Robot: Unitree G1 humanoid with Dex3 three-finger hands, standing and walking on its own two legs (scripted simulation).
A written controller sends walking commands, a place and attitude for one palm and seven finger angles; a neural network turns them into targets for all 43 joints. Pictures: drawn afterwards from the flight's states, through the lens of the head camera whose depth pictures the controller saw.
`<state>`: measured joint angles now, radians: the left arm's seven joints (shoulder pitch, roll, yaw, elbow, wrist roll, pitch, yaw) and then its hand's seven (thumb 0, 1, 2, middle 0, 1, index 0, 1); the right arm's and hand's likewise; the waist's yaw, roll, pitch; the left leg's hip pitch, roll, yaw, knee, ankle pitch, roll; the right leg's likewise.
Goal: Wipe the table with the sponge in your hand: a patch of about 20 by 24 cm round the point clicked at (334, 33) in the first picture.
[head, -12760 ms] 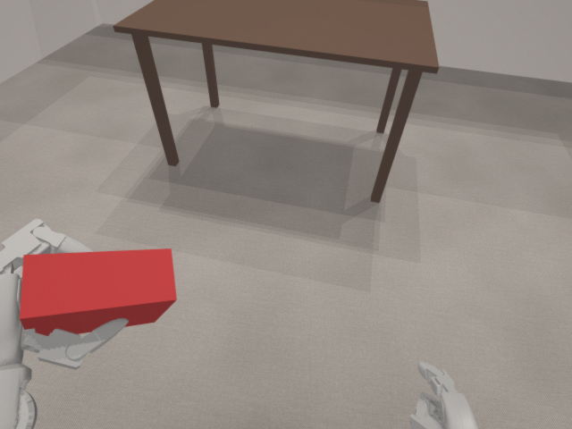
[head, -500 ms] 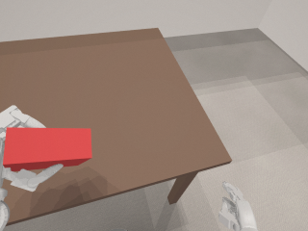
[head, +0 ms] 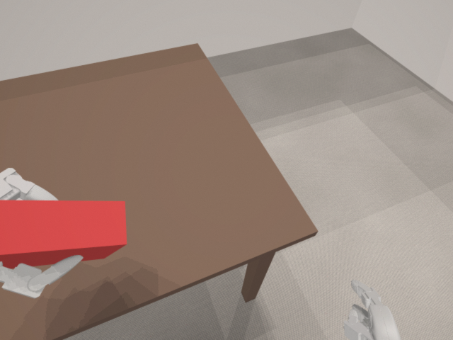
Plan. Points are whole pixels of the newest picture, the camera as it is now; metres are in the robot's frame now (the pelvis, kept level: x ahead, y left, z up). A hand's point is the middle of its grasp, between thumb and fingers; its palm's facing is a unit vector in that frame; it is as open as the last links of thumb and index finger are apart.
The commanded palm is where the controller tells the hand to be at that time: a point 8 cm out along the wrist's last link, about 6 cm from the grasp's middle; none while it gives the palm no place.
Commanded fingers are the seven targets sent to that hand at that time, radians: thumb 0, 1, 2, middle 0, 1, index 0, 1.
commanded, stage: come to a stop and stand still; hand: left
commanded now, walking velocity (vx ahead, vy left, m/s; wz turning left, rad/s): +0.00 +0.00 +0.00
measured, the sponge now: (80, 234) +0.23 +0.21 +0.13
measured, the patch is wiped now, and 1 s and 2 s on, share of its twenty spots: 0.00 0.00 0.00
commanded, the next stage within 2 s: look again from close up in 0.84 s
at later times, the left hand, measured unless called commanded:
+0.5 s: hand out of the picture +0.20 +0.34 +0.14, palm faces +0.38 -0.82 -0.43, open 9.8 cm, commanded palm +0.12 +0.36 +0.18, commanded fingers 0.00 0.10 1.30 -1.20 -1.60 -1.20 -1.60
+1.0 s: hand out of the picture +0.18 +0.30 +0.16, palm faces +0.32 -0.85 -0.42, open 9.8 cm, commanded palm +0.12 +0.35 +0.18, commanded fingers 0.00 0.10 1.30 -1.20 -1.60 -1.20 -1.60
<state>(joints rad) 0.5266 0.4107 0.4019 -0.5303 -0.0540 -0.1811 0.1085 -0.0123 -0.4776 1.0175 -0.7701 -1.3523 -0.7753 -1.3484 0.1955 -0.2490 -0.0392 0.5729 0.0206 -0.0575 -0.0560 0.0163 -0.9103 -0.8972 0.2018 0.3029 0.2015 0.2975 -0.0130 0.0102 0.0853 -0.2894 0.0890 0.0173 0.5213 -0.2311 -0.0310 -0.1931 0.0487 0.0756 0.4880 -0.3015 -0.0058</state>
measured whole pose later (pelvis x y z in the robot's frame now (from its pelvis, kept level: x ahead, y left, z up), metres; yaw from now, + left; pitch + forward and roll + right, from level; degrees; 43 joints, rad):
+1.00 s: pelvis -0.04 +0.07 +0.00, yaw +0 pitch +0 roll -2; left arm 0.46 0.40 0.36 -0.57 -0.03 -0.22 0.09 -0.01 -0.48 1.02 -0.77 -1.35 -0.77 -1.35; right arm 0.19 -0.19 0.03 0.57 0.00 -0.16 -0.01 0.02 -0.91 -0.90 0.21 0.30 0.21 0.30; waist 0.02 -0.03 0.11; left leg -0.32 0.02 0.05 0.49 -0.17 0.04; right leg -0.19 -0.05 0.04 0.39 -0.20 0.06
